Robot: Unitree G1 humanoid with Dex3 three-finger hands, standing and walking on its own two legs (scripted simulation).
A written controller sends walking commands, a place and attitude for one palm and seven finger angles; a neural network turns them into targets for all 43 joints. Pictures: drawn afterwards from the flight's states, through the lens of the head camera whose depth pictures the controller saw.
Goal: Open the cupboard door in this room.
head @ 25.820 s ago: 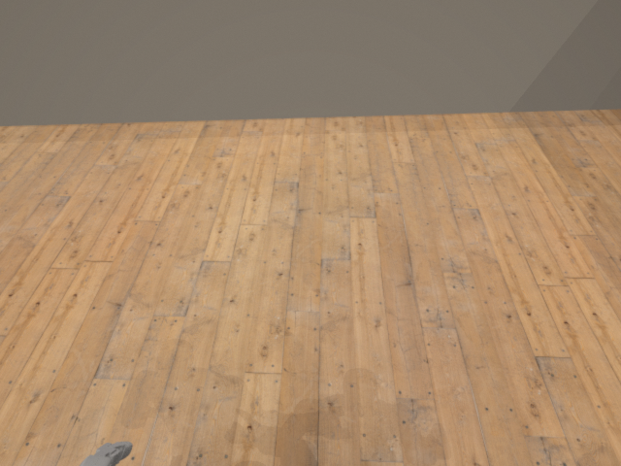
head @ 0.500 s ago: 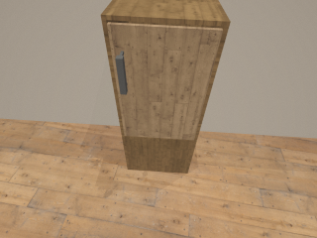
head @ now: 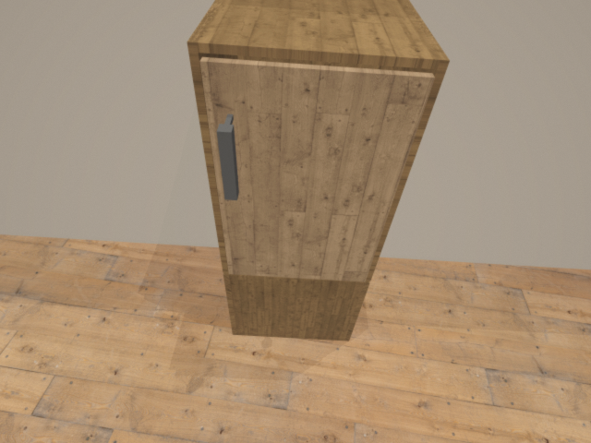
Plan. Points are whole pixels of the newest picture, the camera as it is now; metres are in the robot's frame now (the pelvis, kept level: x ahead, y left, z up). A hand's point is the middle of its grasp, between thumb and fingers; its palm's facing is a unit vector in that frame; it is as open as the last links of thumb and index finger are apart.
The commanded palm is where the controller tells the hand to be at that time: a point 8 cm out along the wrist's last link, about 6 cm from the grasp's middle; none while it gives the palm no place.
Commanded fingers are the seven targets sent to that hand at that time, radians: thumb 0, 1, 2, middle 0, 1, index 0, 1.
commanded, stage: come to a stop and stand still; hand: left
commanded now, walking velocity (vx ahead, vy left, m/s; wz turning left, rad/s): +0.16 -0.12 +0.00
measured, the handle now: (230, 158) +0.59 +0.16 +0.06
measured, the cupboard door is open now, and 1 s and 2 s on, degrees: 0 0 0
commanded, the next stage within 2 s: look again from close up in 1.42 s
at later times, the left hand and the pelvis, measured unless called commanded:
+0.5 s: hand out of the picture +0.16 +0.14 -0.19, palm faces +0.06 -0.99 -0.14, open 7.2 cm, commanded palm none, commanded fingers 0.00 0.90 0.90 -0.20 -0.30 -0.20 -0.30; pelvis +0.04 -0.02 -0.02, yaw +2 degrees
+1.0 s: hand out of the picture -0.02 +0.16 -0.18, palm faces +0.02 -0.98 -0.17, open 7.3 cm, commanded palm none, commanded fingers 0.00 0.90 0.90 -0.20 -0.30 -0.20 -0.30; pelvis +0.00 +0.00 +0.00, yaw +0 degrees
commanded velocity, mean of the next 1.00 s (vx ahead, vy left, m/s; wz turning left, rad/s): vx -0.05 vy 0.02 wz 0.00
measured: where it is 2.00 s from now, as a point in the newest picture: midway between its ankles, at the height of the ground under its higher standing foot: outside the picture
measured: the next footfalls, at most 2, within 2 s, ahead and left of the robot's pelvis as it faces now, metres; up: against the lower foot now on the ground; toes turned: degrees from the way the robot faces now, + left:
right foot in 0.22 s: +0.16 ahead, -0.16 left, +0.00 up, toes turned -7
left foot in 0.48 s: +0.10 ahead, +0.07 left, +0.00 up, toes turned +5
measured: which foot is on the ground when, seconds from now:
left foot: down 0.00-0.24, up 0.26-0.46, down 0.48-1.00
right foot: up 0.00-0.20, down 0.22-0.50, up 0.52-0.76, down 0.78-1.00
